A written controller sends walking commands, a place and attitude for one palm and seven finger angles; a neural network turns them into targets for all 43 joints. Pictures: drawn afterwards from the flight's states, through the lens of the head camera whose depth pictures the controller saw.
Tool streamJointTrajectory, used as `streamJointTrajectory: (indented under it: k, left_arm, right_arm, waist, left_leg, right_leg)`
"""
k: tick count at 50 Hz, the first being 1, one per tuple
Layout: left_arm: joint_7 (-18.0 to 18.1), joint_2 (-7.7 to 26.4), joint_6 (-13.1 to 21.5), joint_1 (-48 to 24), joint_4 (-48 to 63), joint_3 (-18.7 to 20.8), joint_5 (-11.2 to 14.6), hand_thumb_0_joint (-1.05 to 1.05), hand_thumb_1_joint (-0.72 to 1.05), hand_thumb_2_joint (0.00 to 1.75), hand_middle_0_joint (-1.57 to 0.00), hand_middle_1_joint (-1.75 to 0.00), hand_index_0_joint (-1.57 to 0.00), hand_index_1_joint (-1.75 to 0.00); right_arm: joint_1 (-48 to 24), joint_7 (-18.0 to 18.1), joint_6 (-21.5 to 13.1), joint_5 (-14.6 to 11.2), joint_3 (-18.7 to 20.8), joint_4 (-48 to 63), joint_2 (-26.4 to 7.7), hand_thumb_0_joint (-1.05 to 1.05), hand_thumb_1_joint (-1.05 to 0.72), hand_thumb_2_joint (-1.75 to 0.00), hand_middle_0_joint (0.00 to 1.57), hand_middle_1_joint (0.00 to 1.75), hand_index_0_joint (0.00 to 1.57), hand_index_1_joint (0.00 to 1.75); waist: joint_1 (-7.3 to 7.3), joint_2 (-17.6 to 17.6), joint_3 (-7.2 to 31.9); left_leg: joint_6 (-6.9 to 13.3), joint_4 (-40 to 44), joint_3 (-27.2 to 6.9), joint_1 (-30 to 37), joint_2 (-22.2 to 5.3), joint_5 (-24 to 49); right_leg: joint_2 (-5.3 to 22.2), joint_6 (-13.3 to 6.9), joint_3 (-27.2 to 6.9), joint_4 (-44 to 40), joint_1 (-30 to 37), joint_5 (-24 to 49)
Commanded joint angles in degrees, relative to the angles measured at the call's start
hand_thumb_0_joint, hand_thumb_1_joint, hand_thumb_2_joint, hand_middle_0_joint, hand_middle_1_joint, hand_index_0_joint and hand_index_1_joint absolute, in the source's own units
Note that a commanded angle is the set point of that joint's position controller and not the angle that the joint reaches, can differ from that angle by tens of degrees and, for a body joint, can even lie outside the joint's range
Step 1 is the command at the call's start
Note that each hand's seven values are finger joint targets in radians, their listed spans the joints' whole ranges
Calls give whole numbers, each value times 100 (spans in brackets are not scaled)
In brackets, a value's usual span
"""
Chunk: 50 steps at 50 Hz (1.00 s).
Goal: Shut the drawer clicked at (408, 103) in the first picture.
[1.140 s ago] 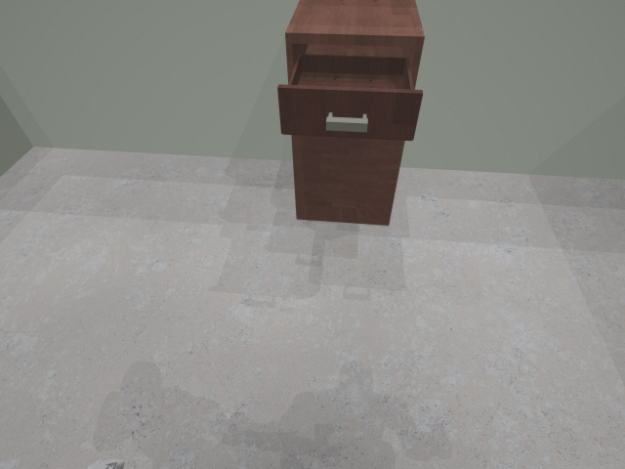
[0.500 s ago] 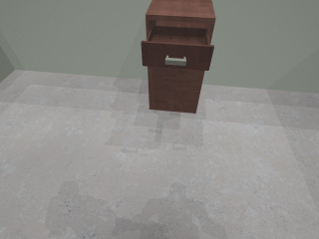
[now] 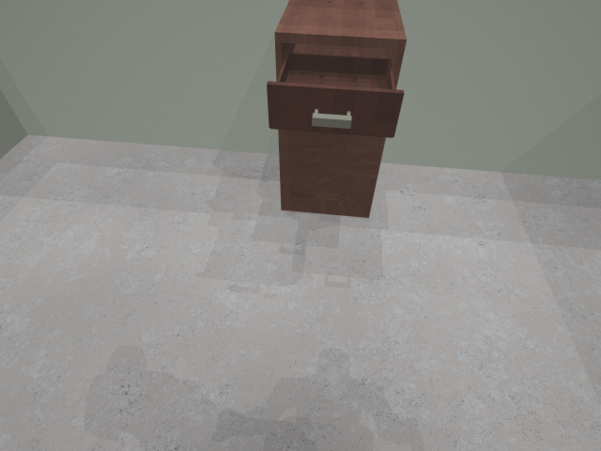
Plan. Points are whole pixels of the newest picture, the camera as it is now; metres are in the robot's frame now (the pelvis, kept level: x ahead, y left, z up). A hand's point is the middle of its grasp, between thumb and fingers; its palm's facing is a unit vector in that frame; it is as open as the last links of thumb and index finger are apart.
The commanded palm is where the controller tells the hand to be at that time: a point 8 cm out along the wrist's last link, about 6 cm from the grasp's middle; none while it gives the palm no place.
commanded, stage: look at it before walking up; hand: left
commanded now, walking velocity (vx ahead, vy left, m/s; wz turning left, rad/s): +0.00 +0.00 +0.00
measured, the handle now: (332, 116) +0.98 -0.03 -0.06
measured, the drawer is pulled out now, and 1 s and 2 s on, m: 0.30 0.30 0.30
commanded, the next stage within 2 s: walk to a spot facing it in 0.30 s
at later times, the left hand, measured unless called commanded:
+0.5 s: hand out of the picture +0.06 +0.24 -0.16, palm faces -0.02 -0.95 -0.32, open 7.4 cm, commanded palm none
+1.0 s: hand out of the picture +0.12 +0.13 -0.17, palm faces -0.19 -0.96 -0.19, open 7.4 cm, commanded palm none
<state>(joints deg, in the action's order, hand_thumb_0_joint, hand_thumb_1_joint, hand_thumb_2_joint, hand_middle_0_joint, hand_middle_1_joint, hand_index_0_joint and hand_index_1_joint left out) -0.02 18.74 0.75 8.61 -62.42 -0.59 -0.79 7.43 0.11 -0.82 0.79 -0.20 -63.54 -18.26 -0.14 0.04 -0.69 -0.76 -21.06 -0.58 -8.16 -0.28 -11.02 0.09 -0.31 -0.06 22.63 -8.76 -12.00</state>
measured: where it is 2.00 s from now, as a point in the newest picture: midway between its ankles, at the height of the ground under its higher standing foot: (325, 417)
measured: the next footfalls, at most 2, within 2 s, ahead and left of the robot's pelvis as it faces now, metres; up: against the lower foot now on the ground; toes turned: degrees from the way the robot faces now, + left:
left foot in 1.28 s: +0.42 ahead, +0.03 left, +0.00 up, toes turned -19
right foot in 1.80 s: +0.35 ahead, -0.19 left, +0.00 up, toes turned -51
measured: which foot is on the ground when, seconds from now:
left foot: down 0.00-0.78, up 0.80-1.00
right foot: down 0.00-1.00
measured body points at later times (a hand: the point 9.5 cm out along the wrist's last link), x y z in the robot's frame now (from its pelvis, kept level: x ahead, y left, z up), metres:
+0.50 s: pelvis +0.01 +0.00 +0.00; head +0.00 +0.00 +0.45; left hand +0.06 +0.29 -0.14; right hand +0.07 -0.28 -0.14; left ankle +0.01 +0.13 -0.75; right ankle +0.00 -0.11 -0.75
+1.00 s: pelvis +0.10 -0.04 -0.01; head +0.12 -0.06 +0.44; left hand +0.14 +0.18 -0.15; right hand +0.09 -0.29 -0.16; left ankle +0.17 +0.09 -0.66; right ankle +0.06 -0.11 -0.75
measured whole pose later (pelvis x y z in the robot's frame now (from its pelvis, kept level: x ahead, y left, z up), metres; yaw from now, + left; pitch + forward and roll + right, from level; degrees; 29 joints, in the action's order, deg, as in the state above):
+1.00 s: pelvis +0.10 -0.04 -0.01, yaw -15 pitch +0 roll +0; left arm -0.2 8.1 3.3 23.2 -58.4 2.0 -1.4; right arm 12.8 -0.5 -0.5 1.7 3.7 -58.3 -11.4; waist -1.0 -1.1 -1.4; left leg -2.8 -64.4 3.3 -33.1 -6.6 -14.0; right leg -3.8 -4.6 1.3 25.3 -9.3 -16.0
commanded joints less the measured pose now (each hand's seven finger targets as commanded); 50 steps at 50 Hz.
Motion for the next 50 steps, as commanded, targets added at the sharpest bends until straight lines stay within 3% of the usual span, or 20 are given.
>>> streamJointTrajectory:
  k: [1, 20, 22, 24, 27, 29, 31, 32, 33, 34, 36, 37, 38, 39, 40, 41, 43, 44, 46, 50]
  left_arm:
    - [69, 1178, 108, -171, 340, 266, 13, 0, 90, 90, -20, -30, -20, -30]
    - [67, 1144, 97, -79, 283, 246, 14, 0, 90, 90, -20, -30, -20, -30]
    - [78, 544, 1, 269, 134, 135, 25, 0, 90, 90, -20, -30, -20, -30]
    - [34, 546, -96, 417, 187, 193, -8, 0, 90, 90, -20, -30, -20, -30]
    - [-52, 564, -146, 588, 402, 315, -39, 0, 90, 90, -20, -30, -20, -30]
    - [-93, 465, -127, 655, 578, 375, -47, 0, 90, 90, -20, -30, -20, -30]
    - [-134, 183, -57, 642, 763, 396, -43, 0, 90, 90, -20, -30, -20, -30]
    - [-153, 39, -24, 442, 898, 414, -38, 0, 90, 90, -20, -30, -20, -30]
    - [-175, 37, -5, 162, 1038, 429, -47, 0, 90, 90, -20, -30, -20, -30]
    - [-200, -61, 27, 70, 1103, 447, -46, 0, 90, 90, -20, -30, -20, -30]
    - [-245, -272, 56, 452, 1007, 464, -29, 0, 90, 90, -20, -30, -20, -30]
    - [-258, -321, 62, 1015, 827, 489, -34, 0, 90, 90, -20, -30, -20, -30]
    - [-230, -140, 93, 1843, 548, 544, -57, 0, 90, 90, -20, -30, -20, -30]
    - [-110, 606, 192, 2672, 338, 720, -95, 0, 90, 90, -20, -30, -20, -30]
    - [-14, 727, 197, 3011, 307, 711, 30, 0, 90, 90, -20, -30, -20, -30]
    - [23, 570, 206, 2676, 397, 681, 26, 0, 90, 90, -20, -30, -20, -30]
    - [51, 202, 241, 1970, 615, 592, -12, 0, 90, 90, -20, -30, -20, -30]
    - [53, 74, 269, 1801, 667, 544, -35, 0, 90, 90, -20, -30, -20, -30]
    - [56, -4, 326, 1750, 678, 541, -49, 0, 90, 90, -20, -30, -20, -30]
    - [60, -23, 394, 1935, 603, 551, -42, 0, 90, 90, -20, -30, -20, -30]
  right_arm:
    - [-242, 70, -133, -20, 211, 334, -1162, 0, -90, -90, 20, 30, 20, 30]
    - [-215, 74, -122, -26, 186, 279, -1131, 0, -90, -90, 20, 30, 20, 30]
    - [138, 66, -52, 16, 63, 140, -530, 0, -90, -90, 20, 30, 20, 30]
    - [384, 63, -6, 37, 112, 149, -502, 0, -90, -90, 20, 30, 20, 30]
    - [504, 64, 0, 59, 236, 358, -578, 0, -90, -90, 20, 30, 20, 30]
    - [710, 76, -44, 51, 323, 454, -630, 0, -90, -90, 20, 30, 20, 30]
    - [1006, 108, -124, 45, 432, 499, -787, 0, -90, -90, 20, 30, 20, 30]
    - [1140, 119, -183, 32, 497, 523, -854, 0, -90, -90, 20, 30, 20, 30]
    - [1282, 114, -230, 31, 520, 513, -777, 0, -90, -90, 20, 30, 20, 30]
    - [1297, 122, -264, 55, 514, 507, -688, 0, -90, -90, 20, 30, 20, 30]
    - [1004, 134, -285, 84, 503, 567, -588, 0, -90, -90, 20, 30, 20, 30]
    - [783, 134, -276, 76, 498, 606, -558, 0, -90, -90, 20, 30, 20, 30]
    - [659, 103, -263, 54, 475, 647, -451, 0, -90, -90, 20, 30, 20, 30]
    - [559, 32, -272, -35, 379, 915, -6, 0, -90, -90, 20, 30, 20, 30]
    - [37, 14, -301, 7, 376, 1229, -19, 0, -90, -90, 20, 30, 20, 30]
    - [-239, 15, -315, -3, 404, 1218, -33, 0, -90, -90, 20, 30, 20, 30]
    - [-24, -13, -279, 56, 441, 1100, 73, 0, -90, -90, 20, 30, 20, 30]
    - [121, -31, -250, 81, 446, 1001, 141, 0, -90, -90, 20, 30, 20, 30]
    - [331, -42, -183, 84, 453, 965, 237, 0, -90, -90, 20, 30, 20, 30]
    - [100, -98, -144, 74, 481, 1169, 352, 0, -90, -90, 20, 30, 20, 30]
  waist:
    - [-12, 68, 133]
    - [-23, -5, 96]
    - [-1, 84, 176]
    - [-16, 150, -101]
    - [-21, 133, -657]
    - [32, -124, -755]
    - [152, -860, -695]
    - [210, -1180, -663]
    - [315, -1051, -661]
    - [274, -825, -675]
    - [3, -776, -497]
    - [-287, -598, -285]
    - [-665, 134, 51]
    - [-935, 2159, 161]
    - [-955, 1849, 24]
    - [-815, 907, -321]
    - [-402, 322, -545]
    - [-253, 230, -538]
    - [-98, 396, -411]
    - [-118, 395, -328]
  left_leg:
    - [183, 334, -510, -22, -622, 623]
    - [170, 404, -496, 36, -627, 630]
    - [67, 226, -278, 142, -594, 123]
    - [98, 58, -130, -110, -553, -970]
    - [185, -62, -141, -479, -597, -1961]
    - [350, 52, -390, -355, -844, -2352]
    - [734, 578, -1155, 178, -1518, -2487]
    - [1021, 824, -1431, 421, -2037, -2023]
    - [1210, 873, -1456, 621, -2258, -1397]
    - [1233, 739, -1192, 658, -2305, -662]
    - [925, 257, -300, 215, -2070, 184]
    - [670, -393, 229, -280, -1809, 86]
    - [402, -1744, 739, -924, -1340, 3]
    - [-9, -3844, 1346, -2714, -553, -1568]
    - [-17, -4747, 648, -3481, -354, -2248]
    - [13, -5050, 204, -3637, -575, -1645]
    - [-54, -4996, 109, -3430, -820, -869]
    - [-119, -4864, 134, -3259, -842, -626]
    - [-211, -4617, 195, -3172, -819, -345]
    - [-297, -4162, 229, -3430, -757, 96]
  right_leg:
    - [670, -129, -607, -481, -40, 538]
    - [667, -104, -591, -562, 14, 556]
    - [604, -65, -684, -543, -106, -40]
    - [515, -152, -860, -466, -418, -1128]
    - [351, -315, -1138, -269, -1049, -1974]
    - [158, -353, -1039, 224, -1490, -2088]
    - [-255, -254, -436, 1490, -2156, -1551]
    - [-164, -145, 24, 2225, -2467, -1406]
    - [72, -108, 19, 2595, -2741, -1677]
    - [272, -88, 33, 2597, -2744, -1770]
    - [374, -103, 256, 1941, -1781, -1492]
    - [239, -127, 459, 1341, -760, -882]
    - [-4, -198, 526, 646, 437, -348]
    - [1564, -745, -2120, -484, 1471, -1034]
    - [2188, -1201, -3632, -1124, 1372, -747]
    - [2062, -1349, -3482, -1115, 895, -868]
    - [1789, -1321, -2772, -1108, 255, -929]
    - [1612, -1227, -2357, -1113, 35, -528]
    - [1395, -1160, -1851, -1083, -1, 158]
    - [1161, -1125, -1584, -1062, 275, 619]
